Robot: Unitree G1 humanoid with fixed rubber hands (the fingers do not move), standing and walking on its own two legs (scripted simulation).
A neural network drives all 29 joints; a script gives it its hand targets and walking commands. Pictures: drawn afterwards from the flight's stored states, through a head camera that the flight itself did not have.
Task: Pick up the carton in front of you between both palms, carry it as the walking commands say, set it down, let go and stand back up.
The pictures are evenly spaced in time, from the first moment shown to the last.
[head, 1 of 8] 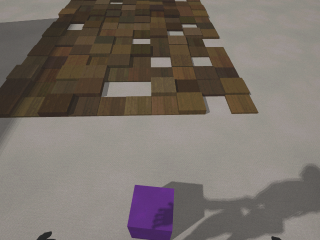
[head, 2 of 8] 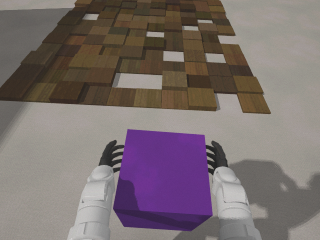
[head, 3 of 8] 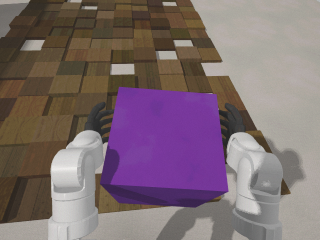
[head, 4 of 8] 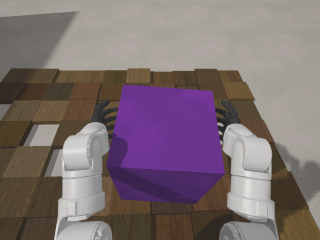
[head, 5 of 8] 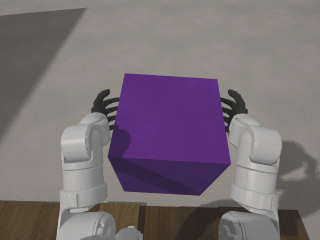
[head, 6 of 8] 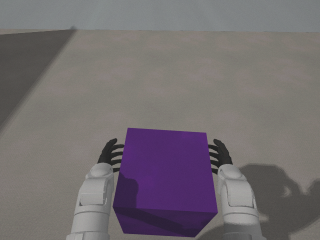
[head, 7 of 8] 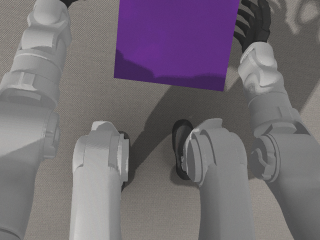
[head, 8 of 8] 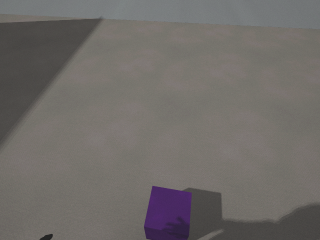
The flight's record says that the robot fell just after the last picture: no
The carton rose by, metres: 0.79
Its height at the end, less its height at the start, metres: +0.00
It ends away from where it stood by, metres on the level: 6.66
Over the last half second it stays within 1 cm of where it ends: yes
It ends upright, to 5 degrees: yes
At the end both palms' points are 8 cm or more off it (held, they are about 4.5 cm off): yes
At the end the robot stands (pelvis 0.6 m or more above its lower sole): yes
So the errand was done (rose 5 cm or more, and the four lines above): yes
